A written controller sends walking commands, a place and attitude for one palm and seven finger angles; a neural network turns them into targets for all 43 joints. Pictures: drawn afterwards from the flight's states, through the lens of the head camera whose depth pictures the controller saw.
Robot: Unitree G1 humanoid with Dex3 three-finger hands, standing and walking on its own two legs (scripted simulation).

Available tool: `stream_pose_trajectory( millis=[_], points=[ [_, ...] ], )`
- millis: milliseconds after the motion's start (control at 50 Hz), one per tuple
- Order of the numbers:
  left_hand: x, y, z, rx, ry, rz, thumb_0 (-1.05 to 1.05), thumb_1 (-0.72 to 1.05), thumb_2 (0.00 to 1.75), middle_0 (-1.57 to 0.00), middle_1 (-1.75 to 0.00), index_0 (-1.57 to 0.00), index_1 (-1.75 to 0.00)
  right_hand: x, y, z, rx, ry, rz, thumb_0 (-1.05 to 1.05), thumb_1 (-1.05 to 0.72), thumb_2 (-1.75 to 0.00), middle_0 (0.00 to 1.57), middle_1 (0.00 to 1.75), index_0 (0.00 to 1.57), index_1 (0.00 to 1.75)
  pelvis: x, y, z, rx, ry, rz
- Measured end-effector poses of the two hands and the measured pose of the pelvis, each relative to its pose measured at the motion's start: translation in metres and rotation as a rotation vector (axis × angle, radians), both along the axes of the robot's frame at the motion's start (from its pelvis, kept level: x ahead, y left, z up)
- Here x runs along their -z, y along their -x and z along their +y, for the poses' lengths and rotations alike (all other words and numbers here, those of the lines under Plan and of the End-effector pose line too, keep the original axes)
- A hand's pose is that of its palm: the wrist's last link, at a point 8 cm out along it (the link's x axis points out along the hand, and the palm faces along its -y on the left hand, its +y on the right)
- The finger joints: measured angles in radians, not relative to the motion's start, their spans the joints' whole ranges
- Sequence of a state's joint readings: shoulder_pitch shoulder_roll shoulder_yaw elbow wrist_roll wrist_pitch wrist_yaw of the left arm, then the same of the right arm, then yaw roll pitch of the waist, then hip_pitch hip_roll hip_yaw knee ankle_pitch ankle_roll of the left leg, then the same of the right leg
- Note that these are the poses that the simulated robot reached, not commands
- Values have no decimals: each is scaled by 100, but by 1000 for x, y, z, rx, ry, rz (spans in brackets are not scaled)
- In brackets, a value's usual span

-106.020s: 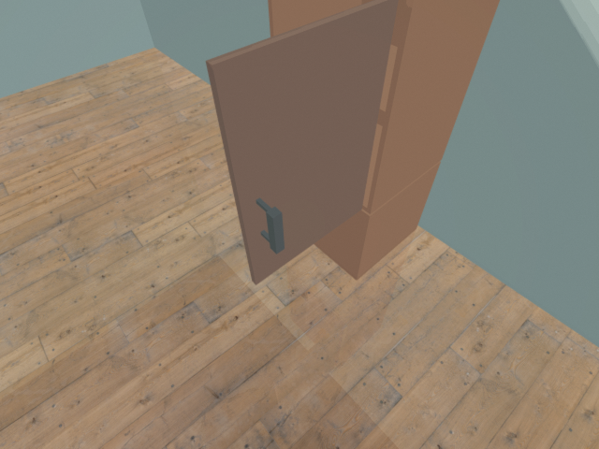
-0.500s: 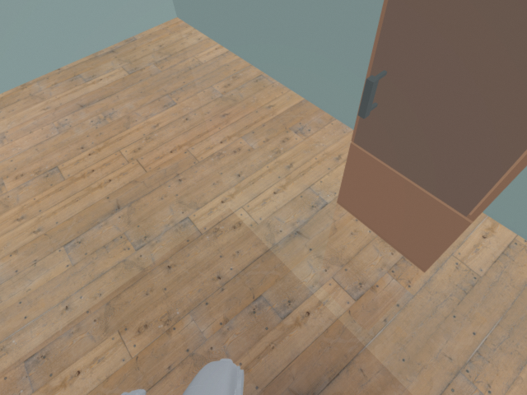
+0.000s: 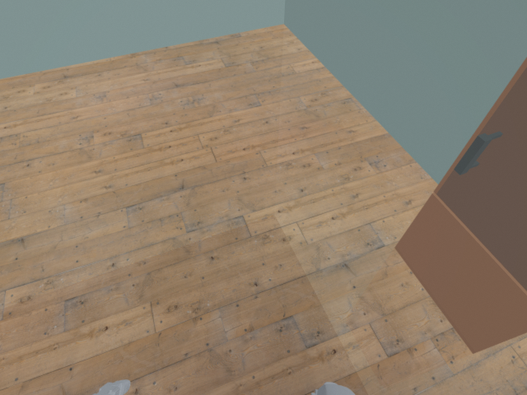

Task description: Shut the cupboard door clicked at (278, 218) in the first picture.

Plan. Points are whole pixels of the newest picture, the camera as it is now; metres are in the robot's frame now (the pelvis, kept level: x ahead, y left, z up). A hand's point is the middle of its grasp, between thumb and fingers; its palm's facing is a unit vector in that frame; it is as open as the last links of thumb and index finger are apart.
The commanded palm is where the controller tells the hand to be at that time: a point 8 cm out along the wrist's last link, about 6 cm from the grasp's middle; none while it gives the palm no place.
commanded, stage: walk to a spot facing it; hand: left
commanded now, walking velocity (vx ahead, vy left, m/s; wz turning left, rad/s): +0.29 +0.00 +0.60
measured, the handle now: (478, 152) +0.69 -0.51 -0.11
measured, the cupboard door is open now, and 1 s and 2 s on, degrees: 0 0 0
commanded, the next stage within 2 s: none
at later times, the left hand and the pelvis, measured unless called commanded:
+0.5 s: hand out of the picture +0.04 +0.14 -0.18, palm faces +0.38 -0.90 -0.21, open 7.4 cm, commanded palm none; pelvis +0.12 -0.02 -0.01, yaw +21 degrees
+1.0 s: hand (124, 349) +0.20 +0.26 -0.14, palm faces +0.56 -0.79 -0.23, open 7.4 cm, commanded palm none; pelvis +0.18 +0.01 +0.01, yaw +35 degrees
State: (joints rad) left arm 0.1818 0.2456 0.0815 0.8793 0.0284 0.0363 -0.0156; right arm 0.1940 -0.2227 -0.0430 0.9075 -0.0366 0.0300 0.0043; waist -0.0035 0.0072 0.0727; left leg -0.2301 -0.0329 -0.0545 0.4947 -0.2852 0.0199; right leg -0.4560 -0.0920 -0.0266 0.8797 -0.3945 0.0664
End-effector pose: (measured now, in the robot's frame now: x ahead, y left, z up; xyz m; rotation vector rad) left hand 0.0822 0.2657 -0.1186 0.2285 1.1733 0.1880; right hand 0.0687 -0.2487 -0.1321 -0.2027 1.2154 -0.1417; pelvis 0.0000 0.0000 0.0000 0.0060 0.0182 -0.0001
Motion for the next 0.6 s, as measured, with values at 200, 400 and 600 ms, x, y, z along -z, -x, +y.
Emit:
stream_pose_trajectory(
  millis=[200,400,600],
  points=[
    [-12,-17,-44,-110,-30,-71,1,90,90,-20,-30,-20,-30,24,-27,-40,-60,-34,148,1,-90,-90,20,30,20,30,3,-49,-37,-145,-21,-7],
    [6,40,-83,-328,68,157,1,91,90,-21,-30,-20,-30,10,-148,-16,-239,-30,108,1,-91,-90,19,30,20,30,-4,-99,-36,-295,-24,-5],
    [50,60,-53,-504,139,268,1,90,90,-21,-30,-20,-30,11,-279,70,-471,15,-76,1,-91,-90,20,30,20,30,26,-139,5,-414,6,-12]
  ],
)
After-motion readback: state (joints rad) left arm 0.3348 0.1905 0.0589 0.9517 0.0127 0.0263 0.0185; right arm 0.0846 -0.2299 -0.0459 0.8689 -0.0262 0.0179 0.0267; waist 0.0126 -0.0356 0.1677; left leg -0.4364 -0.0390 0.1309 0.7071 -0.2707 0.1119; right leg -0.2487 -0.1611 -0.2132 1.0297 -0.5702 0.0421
